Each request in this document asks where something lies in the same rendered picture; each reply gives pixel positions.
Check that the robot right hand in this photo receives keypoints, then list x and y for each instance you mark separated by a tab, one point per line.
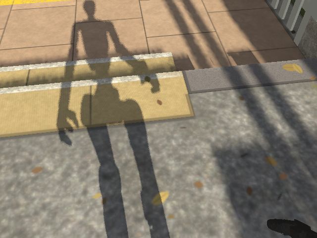
293	228

